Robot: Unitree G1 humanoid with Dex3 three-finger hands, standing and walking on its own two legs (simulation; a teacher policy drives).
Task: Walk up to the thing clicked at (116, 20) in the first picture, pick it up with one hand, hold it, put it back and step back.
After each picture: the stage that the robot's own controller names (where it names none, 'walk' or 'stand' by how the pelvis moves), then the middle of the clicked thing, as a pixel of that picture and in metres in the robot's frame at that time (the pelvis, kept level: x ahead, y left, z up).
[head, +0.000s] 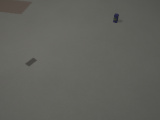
stand; (115, 18) +1.99 -0.49 -0.72
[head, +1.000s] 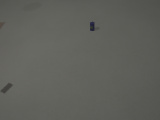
walk; (92, 26) +1.90 -0.02 -0.69
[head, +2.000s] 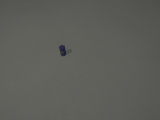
walk; (62, 50) +1.28 +0.28 -0.72
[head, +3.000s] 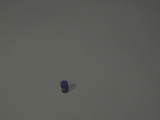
walk; (64, 86) +0.79 +0.21 -0.71
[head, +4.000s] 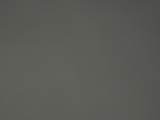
walk; out of the picture +0.43 +0.18 -0.70
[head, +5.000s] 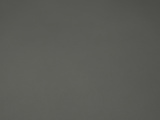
stand; out of the picture +0.42 +0.18 -0.72
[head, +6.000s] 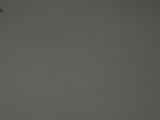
stand; out of the picture +0.42 +0.19 -0.73
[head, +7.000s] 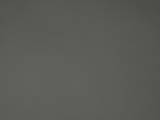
stand; out of the picture +0.41 +0.21 -0.72
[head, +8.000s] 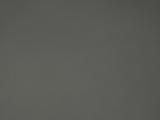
stand; out of the picture +0.40 +0.21 -0.73
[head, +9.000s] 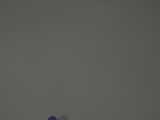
go down; out of the picture +0.41 +0.22 -0.70
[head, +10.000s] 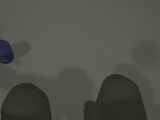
go down; (3, 52) +0.48 +0.25 -0.28
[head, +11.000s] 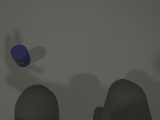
close in; (21, 56) +0.48 +0.24 -0.29
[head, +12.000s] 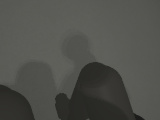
close in; out of the picture +0.46 +0.28 -0.23
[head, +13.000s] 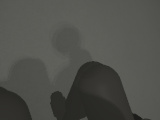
close; out of the picture +0.45 +0.29 -0.23
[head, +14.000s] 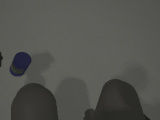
lift; (19, 64) +0.45 +0.22 -0.27
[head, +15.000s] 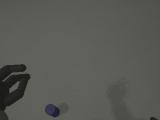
close; (52, 110) +0.41 +0.19 -0.57
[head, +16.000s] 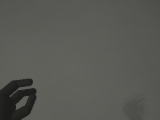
stand; out of the picture +0.39 +0.18 -0.64
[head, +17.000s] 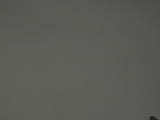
stand; out of the picture +0.38 +0.17 -0.65
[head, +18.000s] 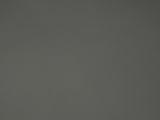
stand; out of the picture +0.38 +0.17 -0.66
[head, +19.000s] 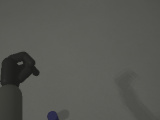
crouch; (53, 118) +0.40 +0.18 -0.63
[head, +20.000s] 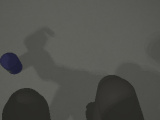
lower; (12, 64) +0.45 +0.21 -0.29
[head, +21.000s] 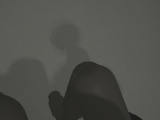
lower; out of the picture +0.43 +0.26 -0.23
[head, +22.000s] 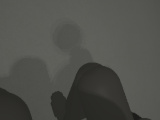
lower; out of the picture +0.43 +0.26 -0.23
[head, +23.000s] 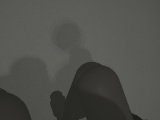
lower; out of the picture +0.43 +0.26 -0.24
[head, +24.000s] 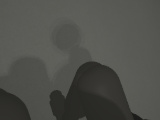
lower; out of the picture +0.43 +0.26 -0.24
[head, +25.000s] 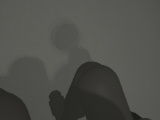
open; out of the picture +0.42 +0.25 -0.23
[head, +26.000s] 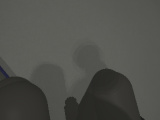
stand; out of the picture +0.36 +0.19 -0.27
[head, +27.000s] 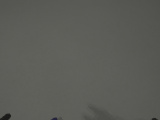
stand; out of the picture +0.31 +0.16 -0.61
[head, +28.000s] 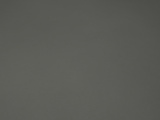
stand; out of the picture +0.30 +0.17 -0.69
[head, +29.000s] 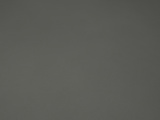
stand; out of the picture +0.28 +0.17 -0.69
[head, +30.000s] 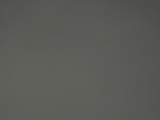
stand; out of the picture +0.30 +0.17 -0.74
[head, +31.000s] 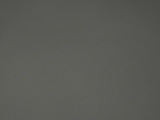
stand; out of the picture +0.27 +0.19 -0.75
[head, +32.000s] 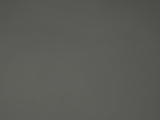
walk; out of the picture +0.26 +0.20 -0.75
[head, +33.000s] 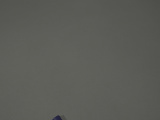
walk; out of the picture +0.37 +0.19 -0.72
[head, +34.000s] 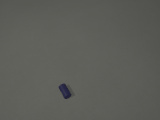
walk; (64, 91) +0.64 +0.19 -0.72
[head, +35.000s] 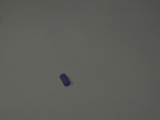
stand; (64, 79) +0.89 +0.21 -0.73
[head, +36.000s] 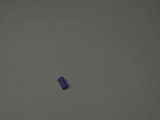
stand; (63, 83) +0.86 +0.20 -0.75
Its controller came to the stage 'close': yes
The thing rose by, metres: 0.01
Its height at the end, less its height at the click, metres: -0.02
